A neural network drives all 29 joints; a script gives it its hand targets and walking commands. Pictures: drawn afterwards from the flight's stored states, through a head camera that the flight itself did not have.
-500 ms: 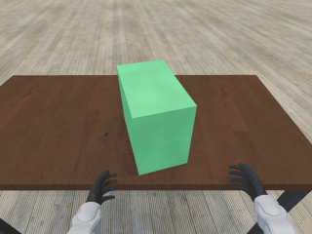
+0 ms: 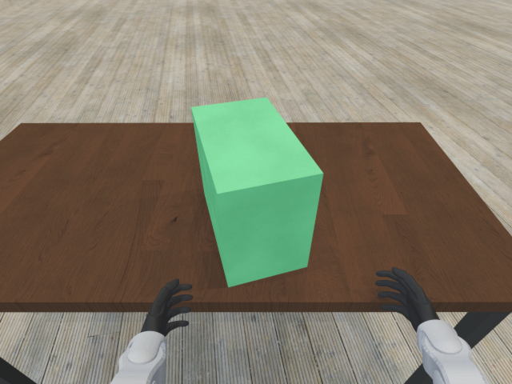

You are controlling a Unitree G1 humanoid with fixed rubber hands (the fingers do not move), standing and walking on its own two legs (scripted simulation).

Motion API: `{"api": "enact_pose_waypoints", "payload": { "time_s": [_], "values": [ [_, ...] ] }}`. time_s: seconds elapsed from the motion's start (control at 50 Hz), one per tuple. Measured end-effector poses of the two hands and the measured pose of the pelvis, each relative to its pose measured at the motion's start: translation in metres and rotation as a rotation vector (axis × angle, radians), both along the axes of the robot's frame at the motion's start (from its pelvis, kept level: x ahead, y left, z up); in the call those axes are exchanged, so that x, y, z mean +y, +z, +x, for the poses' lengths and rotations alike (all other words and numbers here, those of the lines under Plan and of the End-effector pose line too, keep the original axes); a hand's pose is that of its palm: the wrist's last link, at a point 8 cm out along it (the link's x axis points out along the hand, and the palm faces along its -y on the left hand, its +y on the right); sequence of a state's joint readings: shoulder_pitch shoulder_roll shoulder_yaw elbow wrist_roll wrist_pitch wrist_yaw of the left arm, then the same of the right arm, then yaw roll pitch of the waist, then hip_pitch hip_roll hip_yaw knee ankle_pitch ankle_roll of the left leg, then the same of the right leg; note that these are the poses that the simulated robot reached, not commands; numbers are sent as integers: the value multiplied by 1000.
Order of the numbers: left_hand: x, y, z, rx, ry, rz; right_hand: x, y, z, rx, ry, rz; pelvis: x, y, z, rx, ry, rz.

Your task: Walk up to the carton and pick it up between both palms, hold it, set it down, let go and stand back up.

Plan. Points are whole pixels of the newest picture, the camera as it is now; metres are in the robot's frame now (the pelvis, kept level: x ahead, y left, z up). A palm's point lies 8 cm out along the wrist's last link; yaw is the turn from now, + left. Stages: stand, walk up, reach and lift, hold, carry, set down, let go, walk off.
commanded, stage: set down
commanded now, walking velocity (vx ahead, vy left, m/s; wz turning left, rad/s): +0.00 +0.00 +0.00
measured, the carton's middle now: (248, 186) +0.50 +0.05 +0.06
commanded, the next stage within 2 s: none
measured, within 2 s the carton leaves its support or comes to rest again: neither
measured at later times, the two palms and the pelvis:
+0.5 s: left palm (156, 330) +0.22 +0.17 +0.00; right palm (420, 316) +0.26 -0.24 +0.00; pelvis +0.00 +0.00 +0.00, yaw +0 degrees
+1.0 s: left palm (156, 330) +0.22 +0.17 +0.00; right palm (420, 316) +0.26 -0.24 +0.00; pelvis +0.00 +0.00 +0.00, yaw +0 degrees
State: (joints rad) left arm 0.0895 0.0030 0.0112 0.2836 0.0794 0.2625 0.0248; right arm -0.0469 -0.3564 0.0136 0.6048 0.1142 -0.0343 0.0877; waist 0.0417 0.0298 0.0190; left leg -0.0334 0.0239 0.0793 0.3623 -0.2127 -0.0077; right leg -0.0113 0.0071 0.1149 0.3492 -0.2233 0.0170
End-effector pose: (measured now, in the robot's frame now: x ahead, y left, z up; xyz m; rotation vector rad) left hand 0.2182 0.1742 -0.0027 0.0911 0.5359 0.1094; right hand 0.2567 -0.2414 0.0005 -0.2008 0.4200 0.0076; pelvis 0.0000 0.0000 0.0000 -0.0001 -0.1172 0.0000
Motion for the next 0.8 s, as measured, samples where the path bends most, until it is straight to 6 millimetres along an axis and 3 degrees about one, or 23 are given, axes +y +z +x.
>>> {"api": "enact_pose_waypoints", "payload": {
  "time_s": [0.8],
  "values": [
    [0, 0, 0, 0, 0, 0, 0, 0, 0, -1, 0, -1, 0, 0, 0, 0, 1, 0]
  ]
}}
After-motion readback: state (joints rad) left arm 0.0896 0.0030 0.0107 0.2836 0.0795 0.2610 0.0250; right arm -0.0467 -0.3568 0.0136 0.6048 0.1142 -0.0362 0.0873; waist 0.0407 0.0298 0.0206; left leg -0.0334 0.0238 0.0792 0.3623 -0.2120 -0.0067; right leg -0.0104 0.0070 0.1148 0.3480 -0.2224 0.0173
